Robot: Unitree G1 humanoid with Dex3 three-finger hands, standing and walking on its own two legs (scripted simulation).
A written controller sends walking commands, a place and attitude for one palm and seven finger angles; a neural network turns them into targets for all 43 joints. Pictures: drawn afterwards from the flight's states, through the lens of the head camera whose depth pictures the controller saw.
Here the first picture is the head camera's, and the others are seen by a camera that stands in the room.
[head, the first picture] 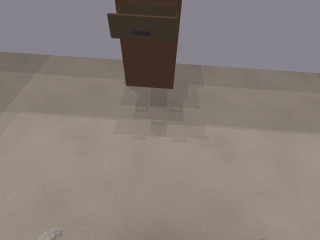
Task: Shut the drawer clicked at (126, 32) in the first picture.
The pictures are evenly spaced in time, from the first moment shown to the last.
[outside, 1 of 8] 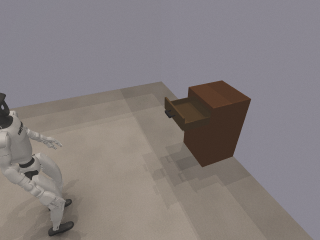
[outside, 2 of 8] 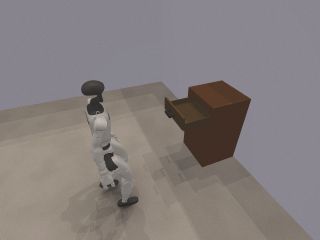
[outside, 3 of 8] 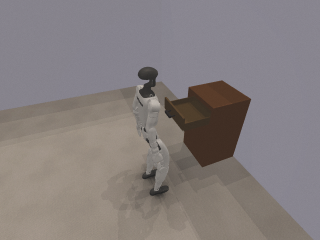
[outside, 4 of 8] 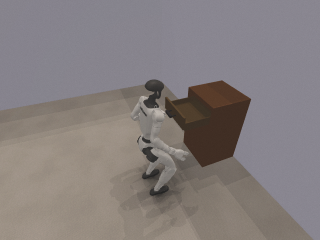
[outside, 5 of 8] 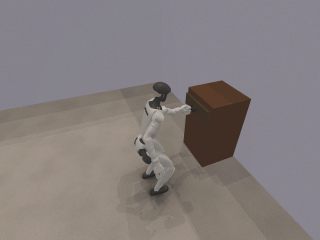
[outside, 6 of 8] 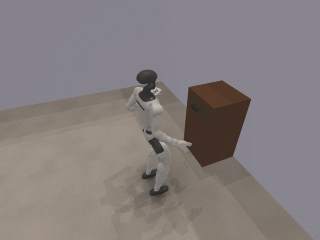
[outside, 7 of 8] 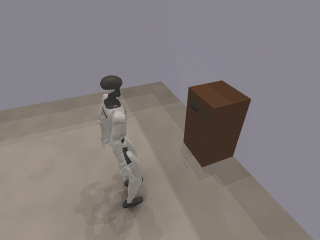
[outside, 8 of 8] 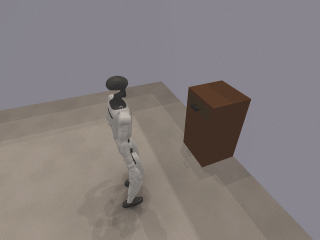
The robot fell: no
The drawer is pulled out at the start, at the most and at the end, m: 0.30 0.30 0.00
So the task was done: yes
